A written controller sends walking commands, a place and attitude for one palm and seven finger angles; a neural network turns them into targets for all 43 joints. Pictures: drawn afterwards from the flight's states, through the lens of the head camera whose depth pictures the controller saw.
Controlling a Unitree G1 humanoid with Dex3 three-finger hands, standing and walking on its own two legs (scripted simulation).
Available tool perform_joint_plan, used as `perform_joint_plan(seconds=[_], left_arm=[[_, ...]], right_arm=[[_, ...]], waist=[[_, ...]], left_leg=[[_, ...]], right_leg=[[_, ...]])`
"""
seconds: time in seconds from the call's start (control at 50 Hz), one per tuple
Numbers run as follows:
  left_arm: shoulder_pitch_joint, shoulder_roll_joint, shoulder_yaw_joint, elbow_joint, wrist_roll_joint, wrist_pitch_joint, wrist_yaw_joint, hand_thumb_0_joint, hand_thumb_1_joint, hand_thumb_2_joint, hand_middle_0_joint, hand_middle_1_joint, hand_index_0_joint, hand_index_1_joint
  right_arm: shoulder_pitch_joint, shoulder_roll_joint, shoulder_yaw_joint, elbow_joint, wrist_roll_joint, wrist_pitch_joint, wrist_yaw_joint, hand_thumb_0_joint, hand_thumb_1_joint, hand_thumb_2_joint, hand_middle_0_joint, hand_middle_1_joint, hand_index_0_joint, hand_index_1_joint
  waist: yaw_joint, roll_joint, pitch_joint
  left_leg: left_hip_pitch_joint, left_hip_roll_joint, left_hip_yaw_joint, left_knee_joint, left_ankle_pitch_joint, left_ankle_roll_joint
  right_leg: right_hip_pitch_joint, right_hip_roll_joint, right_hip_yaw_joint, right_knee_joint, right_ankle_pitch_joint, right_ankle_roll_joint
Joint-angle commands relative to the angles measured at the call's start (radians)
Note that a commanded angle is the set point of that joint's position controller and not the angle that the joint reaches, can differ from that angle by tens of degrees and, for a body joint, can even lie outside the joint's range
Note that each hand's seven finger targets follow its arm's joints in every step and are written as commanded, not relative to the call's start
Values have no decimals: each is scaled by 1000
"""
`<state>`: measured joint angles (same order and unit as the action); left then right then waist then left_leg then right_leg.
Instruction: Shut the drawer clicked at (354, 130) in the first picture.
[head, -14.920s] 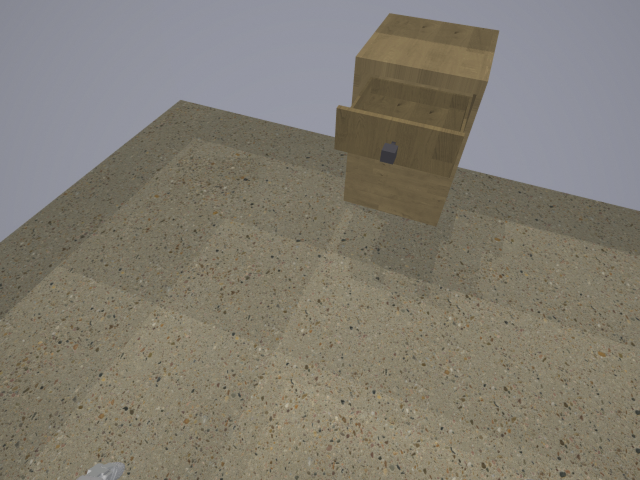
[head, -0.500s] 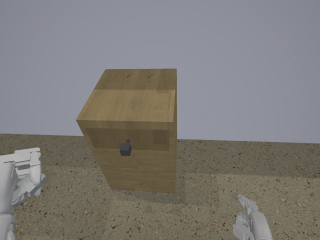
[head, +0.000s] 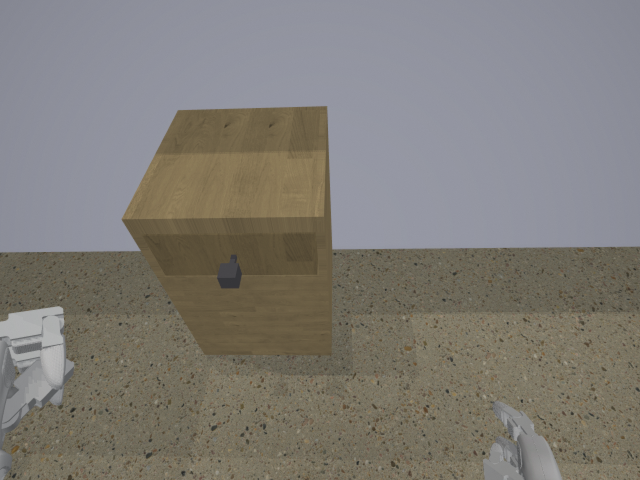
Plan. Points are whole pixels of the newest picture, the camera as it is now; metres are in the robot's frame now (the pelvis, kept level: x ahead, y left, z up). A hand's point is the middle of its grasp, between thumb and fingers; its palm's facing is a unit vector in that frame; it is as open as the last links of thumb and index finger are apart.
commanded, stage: step back with the hand held close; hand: left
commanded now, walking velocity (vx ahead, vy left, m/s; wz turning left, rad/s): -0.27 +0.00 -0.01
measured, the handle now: (231, 268) +0.59 +0.25 -0.23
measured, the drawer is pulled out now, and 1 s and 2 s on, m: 0.00 0.00 0.00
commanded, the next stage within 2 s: stop stepping back and stand still in 1.16 s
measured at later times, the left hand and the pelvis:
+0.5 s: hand out of the picture +0.13 +0.27 +0.16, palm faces +0.36 -0.81 -0.46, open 3.2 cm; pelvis -0.06 +0.03 -0.01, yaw +1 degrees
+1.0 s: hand out of the picture +0.08 +0.30 +0.17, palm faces +0.39 -0.79 -0.48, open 3.2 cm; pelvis -0.11 +0.04 -0.01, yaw +3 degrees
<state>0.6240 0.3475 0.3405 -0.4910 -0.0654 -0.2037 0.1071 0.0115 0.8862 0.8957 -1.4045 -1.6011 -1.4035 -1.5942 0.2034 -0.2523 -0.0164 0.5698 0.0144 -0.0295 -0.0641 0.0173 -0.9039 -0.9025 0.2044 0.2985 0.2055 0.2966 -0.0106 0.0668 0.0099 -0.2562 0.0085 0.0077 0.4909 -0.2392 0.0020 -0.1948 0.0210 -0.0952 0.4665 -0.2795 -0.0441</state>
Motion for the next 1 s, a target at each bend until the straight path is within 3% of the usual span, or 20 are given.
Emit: perform_joint_plan(seconds=[0.0,0.16,0.26,0.34,0.38,0.48,0.54,0.58,0.62,0.7,0.74,0.76,0.78,0.82,0.84,0.86,0.88,0.9,0.94,0.98], left_arm=[[43,192,150,-243,-11,-61,35,0,900,900,-1400,-1600,-1400,-1600],[61,186,142,-253,-15,-60,55,0,900,900,-1400,-1600,-1400,-1600],[46,197,144,-270,-10,-69,66,0,900,900,-1400,-1600,-1400,-1600],[30,193,137,-288,-4,-81,77,0,900,900,-1400,-1600,-1400,-1600],[23,196,138,-297,0,-85,82,0,900,900,-1400,-1600,-1400,-1600],[25,196,160,-327,18,-93,74,0,900,900,-1400,-1600,-1400,-1600],[44,213,195,-318,26,-99,67,0,900,900,-1400,-1600,-1400,-1600],[43,216,201,-327,18,-110,61,0,900,900,-1400,-1600,-1400,-1600],[29,209,195,-331,17,-119,55,0,900,900,-1400,-1600,-1400,-1600],[-1,212,173,-316,9,-136,57,0,900,900,-1400,-1600,-1400,-1600],[-18,222,174,-304,6,-147,71,0,900,900,-1400,-1600,-1400,-1600],[-26,227,180,-307,4,-149,78,0,900,900,-1400,-1600,-1400,-1600],[-18,221,175,-301,6,-150,81,0,900,900,-1400,-1600,-1400,-1600],[-9,232,182,-312,8,-159,82,0,900,900,-1400,-1600,-1400,-1600],[3,243,198,-313,9,-163,81,0,900,900,-1400,-1600,-1400,-1600],[11,236,200,-332,16,-167,73,0,900,900,-1400,-1600,-1400,-1600],[0,243,221,-342,31,-170,64,0,900,900,-1400,-1600,-1400,-1600],[-9,239,223,-341,34,-169,57,0,900,900,-1400,-1600,-1400,-1600],[-27,239,221,-365,29,-169,57,0,900,900,-1400,-1600,-1400,-1600],[19,217,194,-374,15,-173,54,0,900,900,-1400,-1600,-1400,-1600]], right_arm=[[-116,-87,-37,-182,-4,-33,-11,0,-900,-900,200,300,200,300],[-111,-93,-49,-176,-4,-33,-20,0,-900,-900,200,300,200,300],[-110,-96,-48,-177,-5,-45,-20,0,-900,-900,200,300,200,300],[-99,-96,-43,-176,-7,-57,-21,0,-900,-900,200,300,200,300],[-99,-97,-38,-176,-11,-65,-25,0,-900,-900,200,300,200,300],[-105,-101,-33,-190,-13,-88,-27,0,-900,-900,200,300,200,300],[-103,-96,-40,-188,-15,-103,-23,0,-900,-900,200,300,200,300],[-91,-92,-40,-173,-16,-108,-20,0,-900,-900,200,300,200,300],[-89,-100,-48,-163,-14,-109,-13,0,-900,-900,200,300,200,300],[-89,-91,-59,-137,-15,-104,-5,0,-900,-900,200,300,200,300],[-93,-77,-63,-117,-15,-95,-4,0,-900,-900,200,300,200,300],[-93,-75,-64,-113,-17,-91,-4,0,-900,-900,200,300,200,300],[-98,-69,-62,-113,-14,-86,-5,0,-900,-900,200,300,200,300],[-113,-78,-59,-120,-11,-82,-13,0,-900,-900,200,300,200,300],[-120,-81,-57,-125,-11,-87,-17,0,-900,-900,200,300,200,300],[-138,-103,-54,-142,-16,-100,-21,0,-900,-900,200,300,200,300],[-134,-109,-57,-150,-24,-112,-22,0,-900,-900,200,300,200,300],[-113,-96,-58,-142,-29,-119,-21,0,-900,-900,200,300,200,300],[-99,-89,-63,-135,-38,-141,-12,0,-900,-900,200,300,200,300],[-84,-82,-56,-112,-44,-158,0,0,-900,-900,200,300,200,300]], waist=[[15,-36,-161],[6,-19,-141],[-1,-28,-96],[-8,-37,-72],[-8,3,-60],[3,118,-98],[4,90,-119],[-2,22,-139],[-5,2,-149],[-20,-109,-118],[-26,-149,-112],[-27,-145,-120],[-30,-142,-115],[-26,-49,-92],[-23,13,-90],[-20,158,-85],[-11,233,-110],[-16,198,-112],[-11,81,-128],[-6,85,-162]], left_leg=[[21,64,-74,-28,365,44],[-45,68,-95,-45,242,43],[-132,61,-113,-75,-31,46],[-148,56,-123,-57,-139,45],[-176,72,-146,-87,-187,48],[-412,168,-256,-270,-330,97],[-460,172,-257,-240,-318,113],[-415,137,-219,-165,-171,100],[-412,116,-182,-105,-192,92],[-225,19,-109,107,-140,34],[-114,-17,-75,233,-100,7],[-92,-19,-76,232,-77,4],[-66,-15,-80,195,-58,9],[-89,34,-139,50,-89,32],[-165,95,-199,-68,-160,55],[-364,203,-319,-269,-318,97],[-523,296,-434,-403,-525,142],[-529,321,-451,-415,-521,163],[-374,300,-375,-311,-314,173],[-198,254,-305,-281,-190,149]], right_leg=[[72,-113,102,-31,384,41],[25,-99,111,-44,264,38],[-20,-98,135,-87,67,30],[-83,-100,143,-115,-72,24],[-88,-85,133,-100,-126,26],[161,10,104,152,35,54],[204,20,135,190,111,57],[184,2,163,153,211,49],[158,-28,199,131,202,39],[-114,-154,330,-83,47,-29],[-255,-230,356,-164,-43,-73],[-265,-235,329,-157,-11,-78],[-278,-215,288,-139,22,-66],[-278,-126,199,-68,-25,-24],[-214,-59,156,17,-70,7],[-31,34,105,217,-78,40],[114,89,113,433,-103,53],[99,85,143,555,-123,53],[-26,57,168,558,-187,45],[-103,49,132,463,-248,41]])
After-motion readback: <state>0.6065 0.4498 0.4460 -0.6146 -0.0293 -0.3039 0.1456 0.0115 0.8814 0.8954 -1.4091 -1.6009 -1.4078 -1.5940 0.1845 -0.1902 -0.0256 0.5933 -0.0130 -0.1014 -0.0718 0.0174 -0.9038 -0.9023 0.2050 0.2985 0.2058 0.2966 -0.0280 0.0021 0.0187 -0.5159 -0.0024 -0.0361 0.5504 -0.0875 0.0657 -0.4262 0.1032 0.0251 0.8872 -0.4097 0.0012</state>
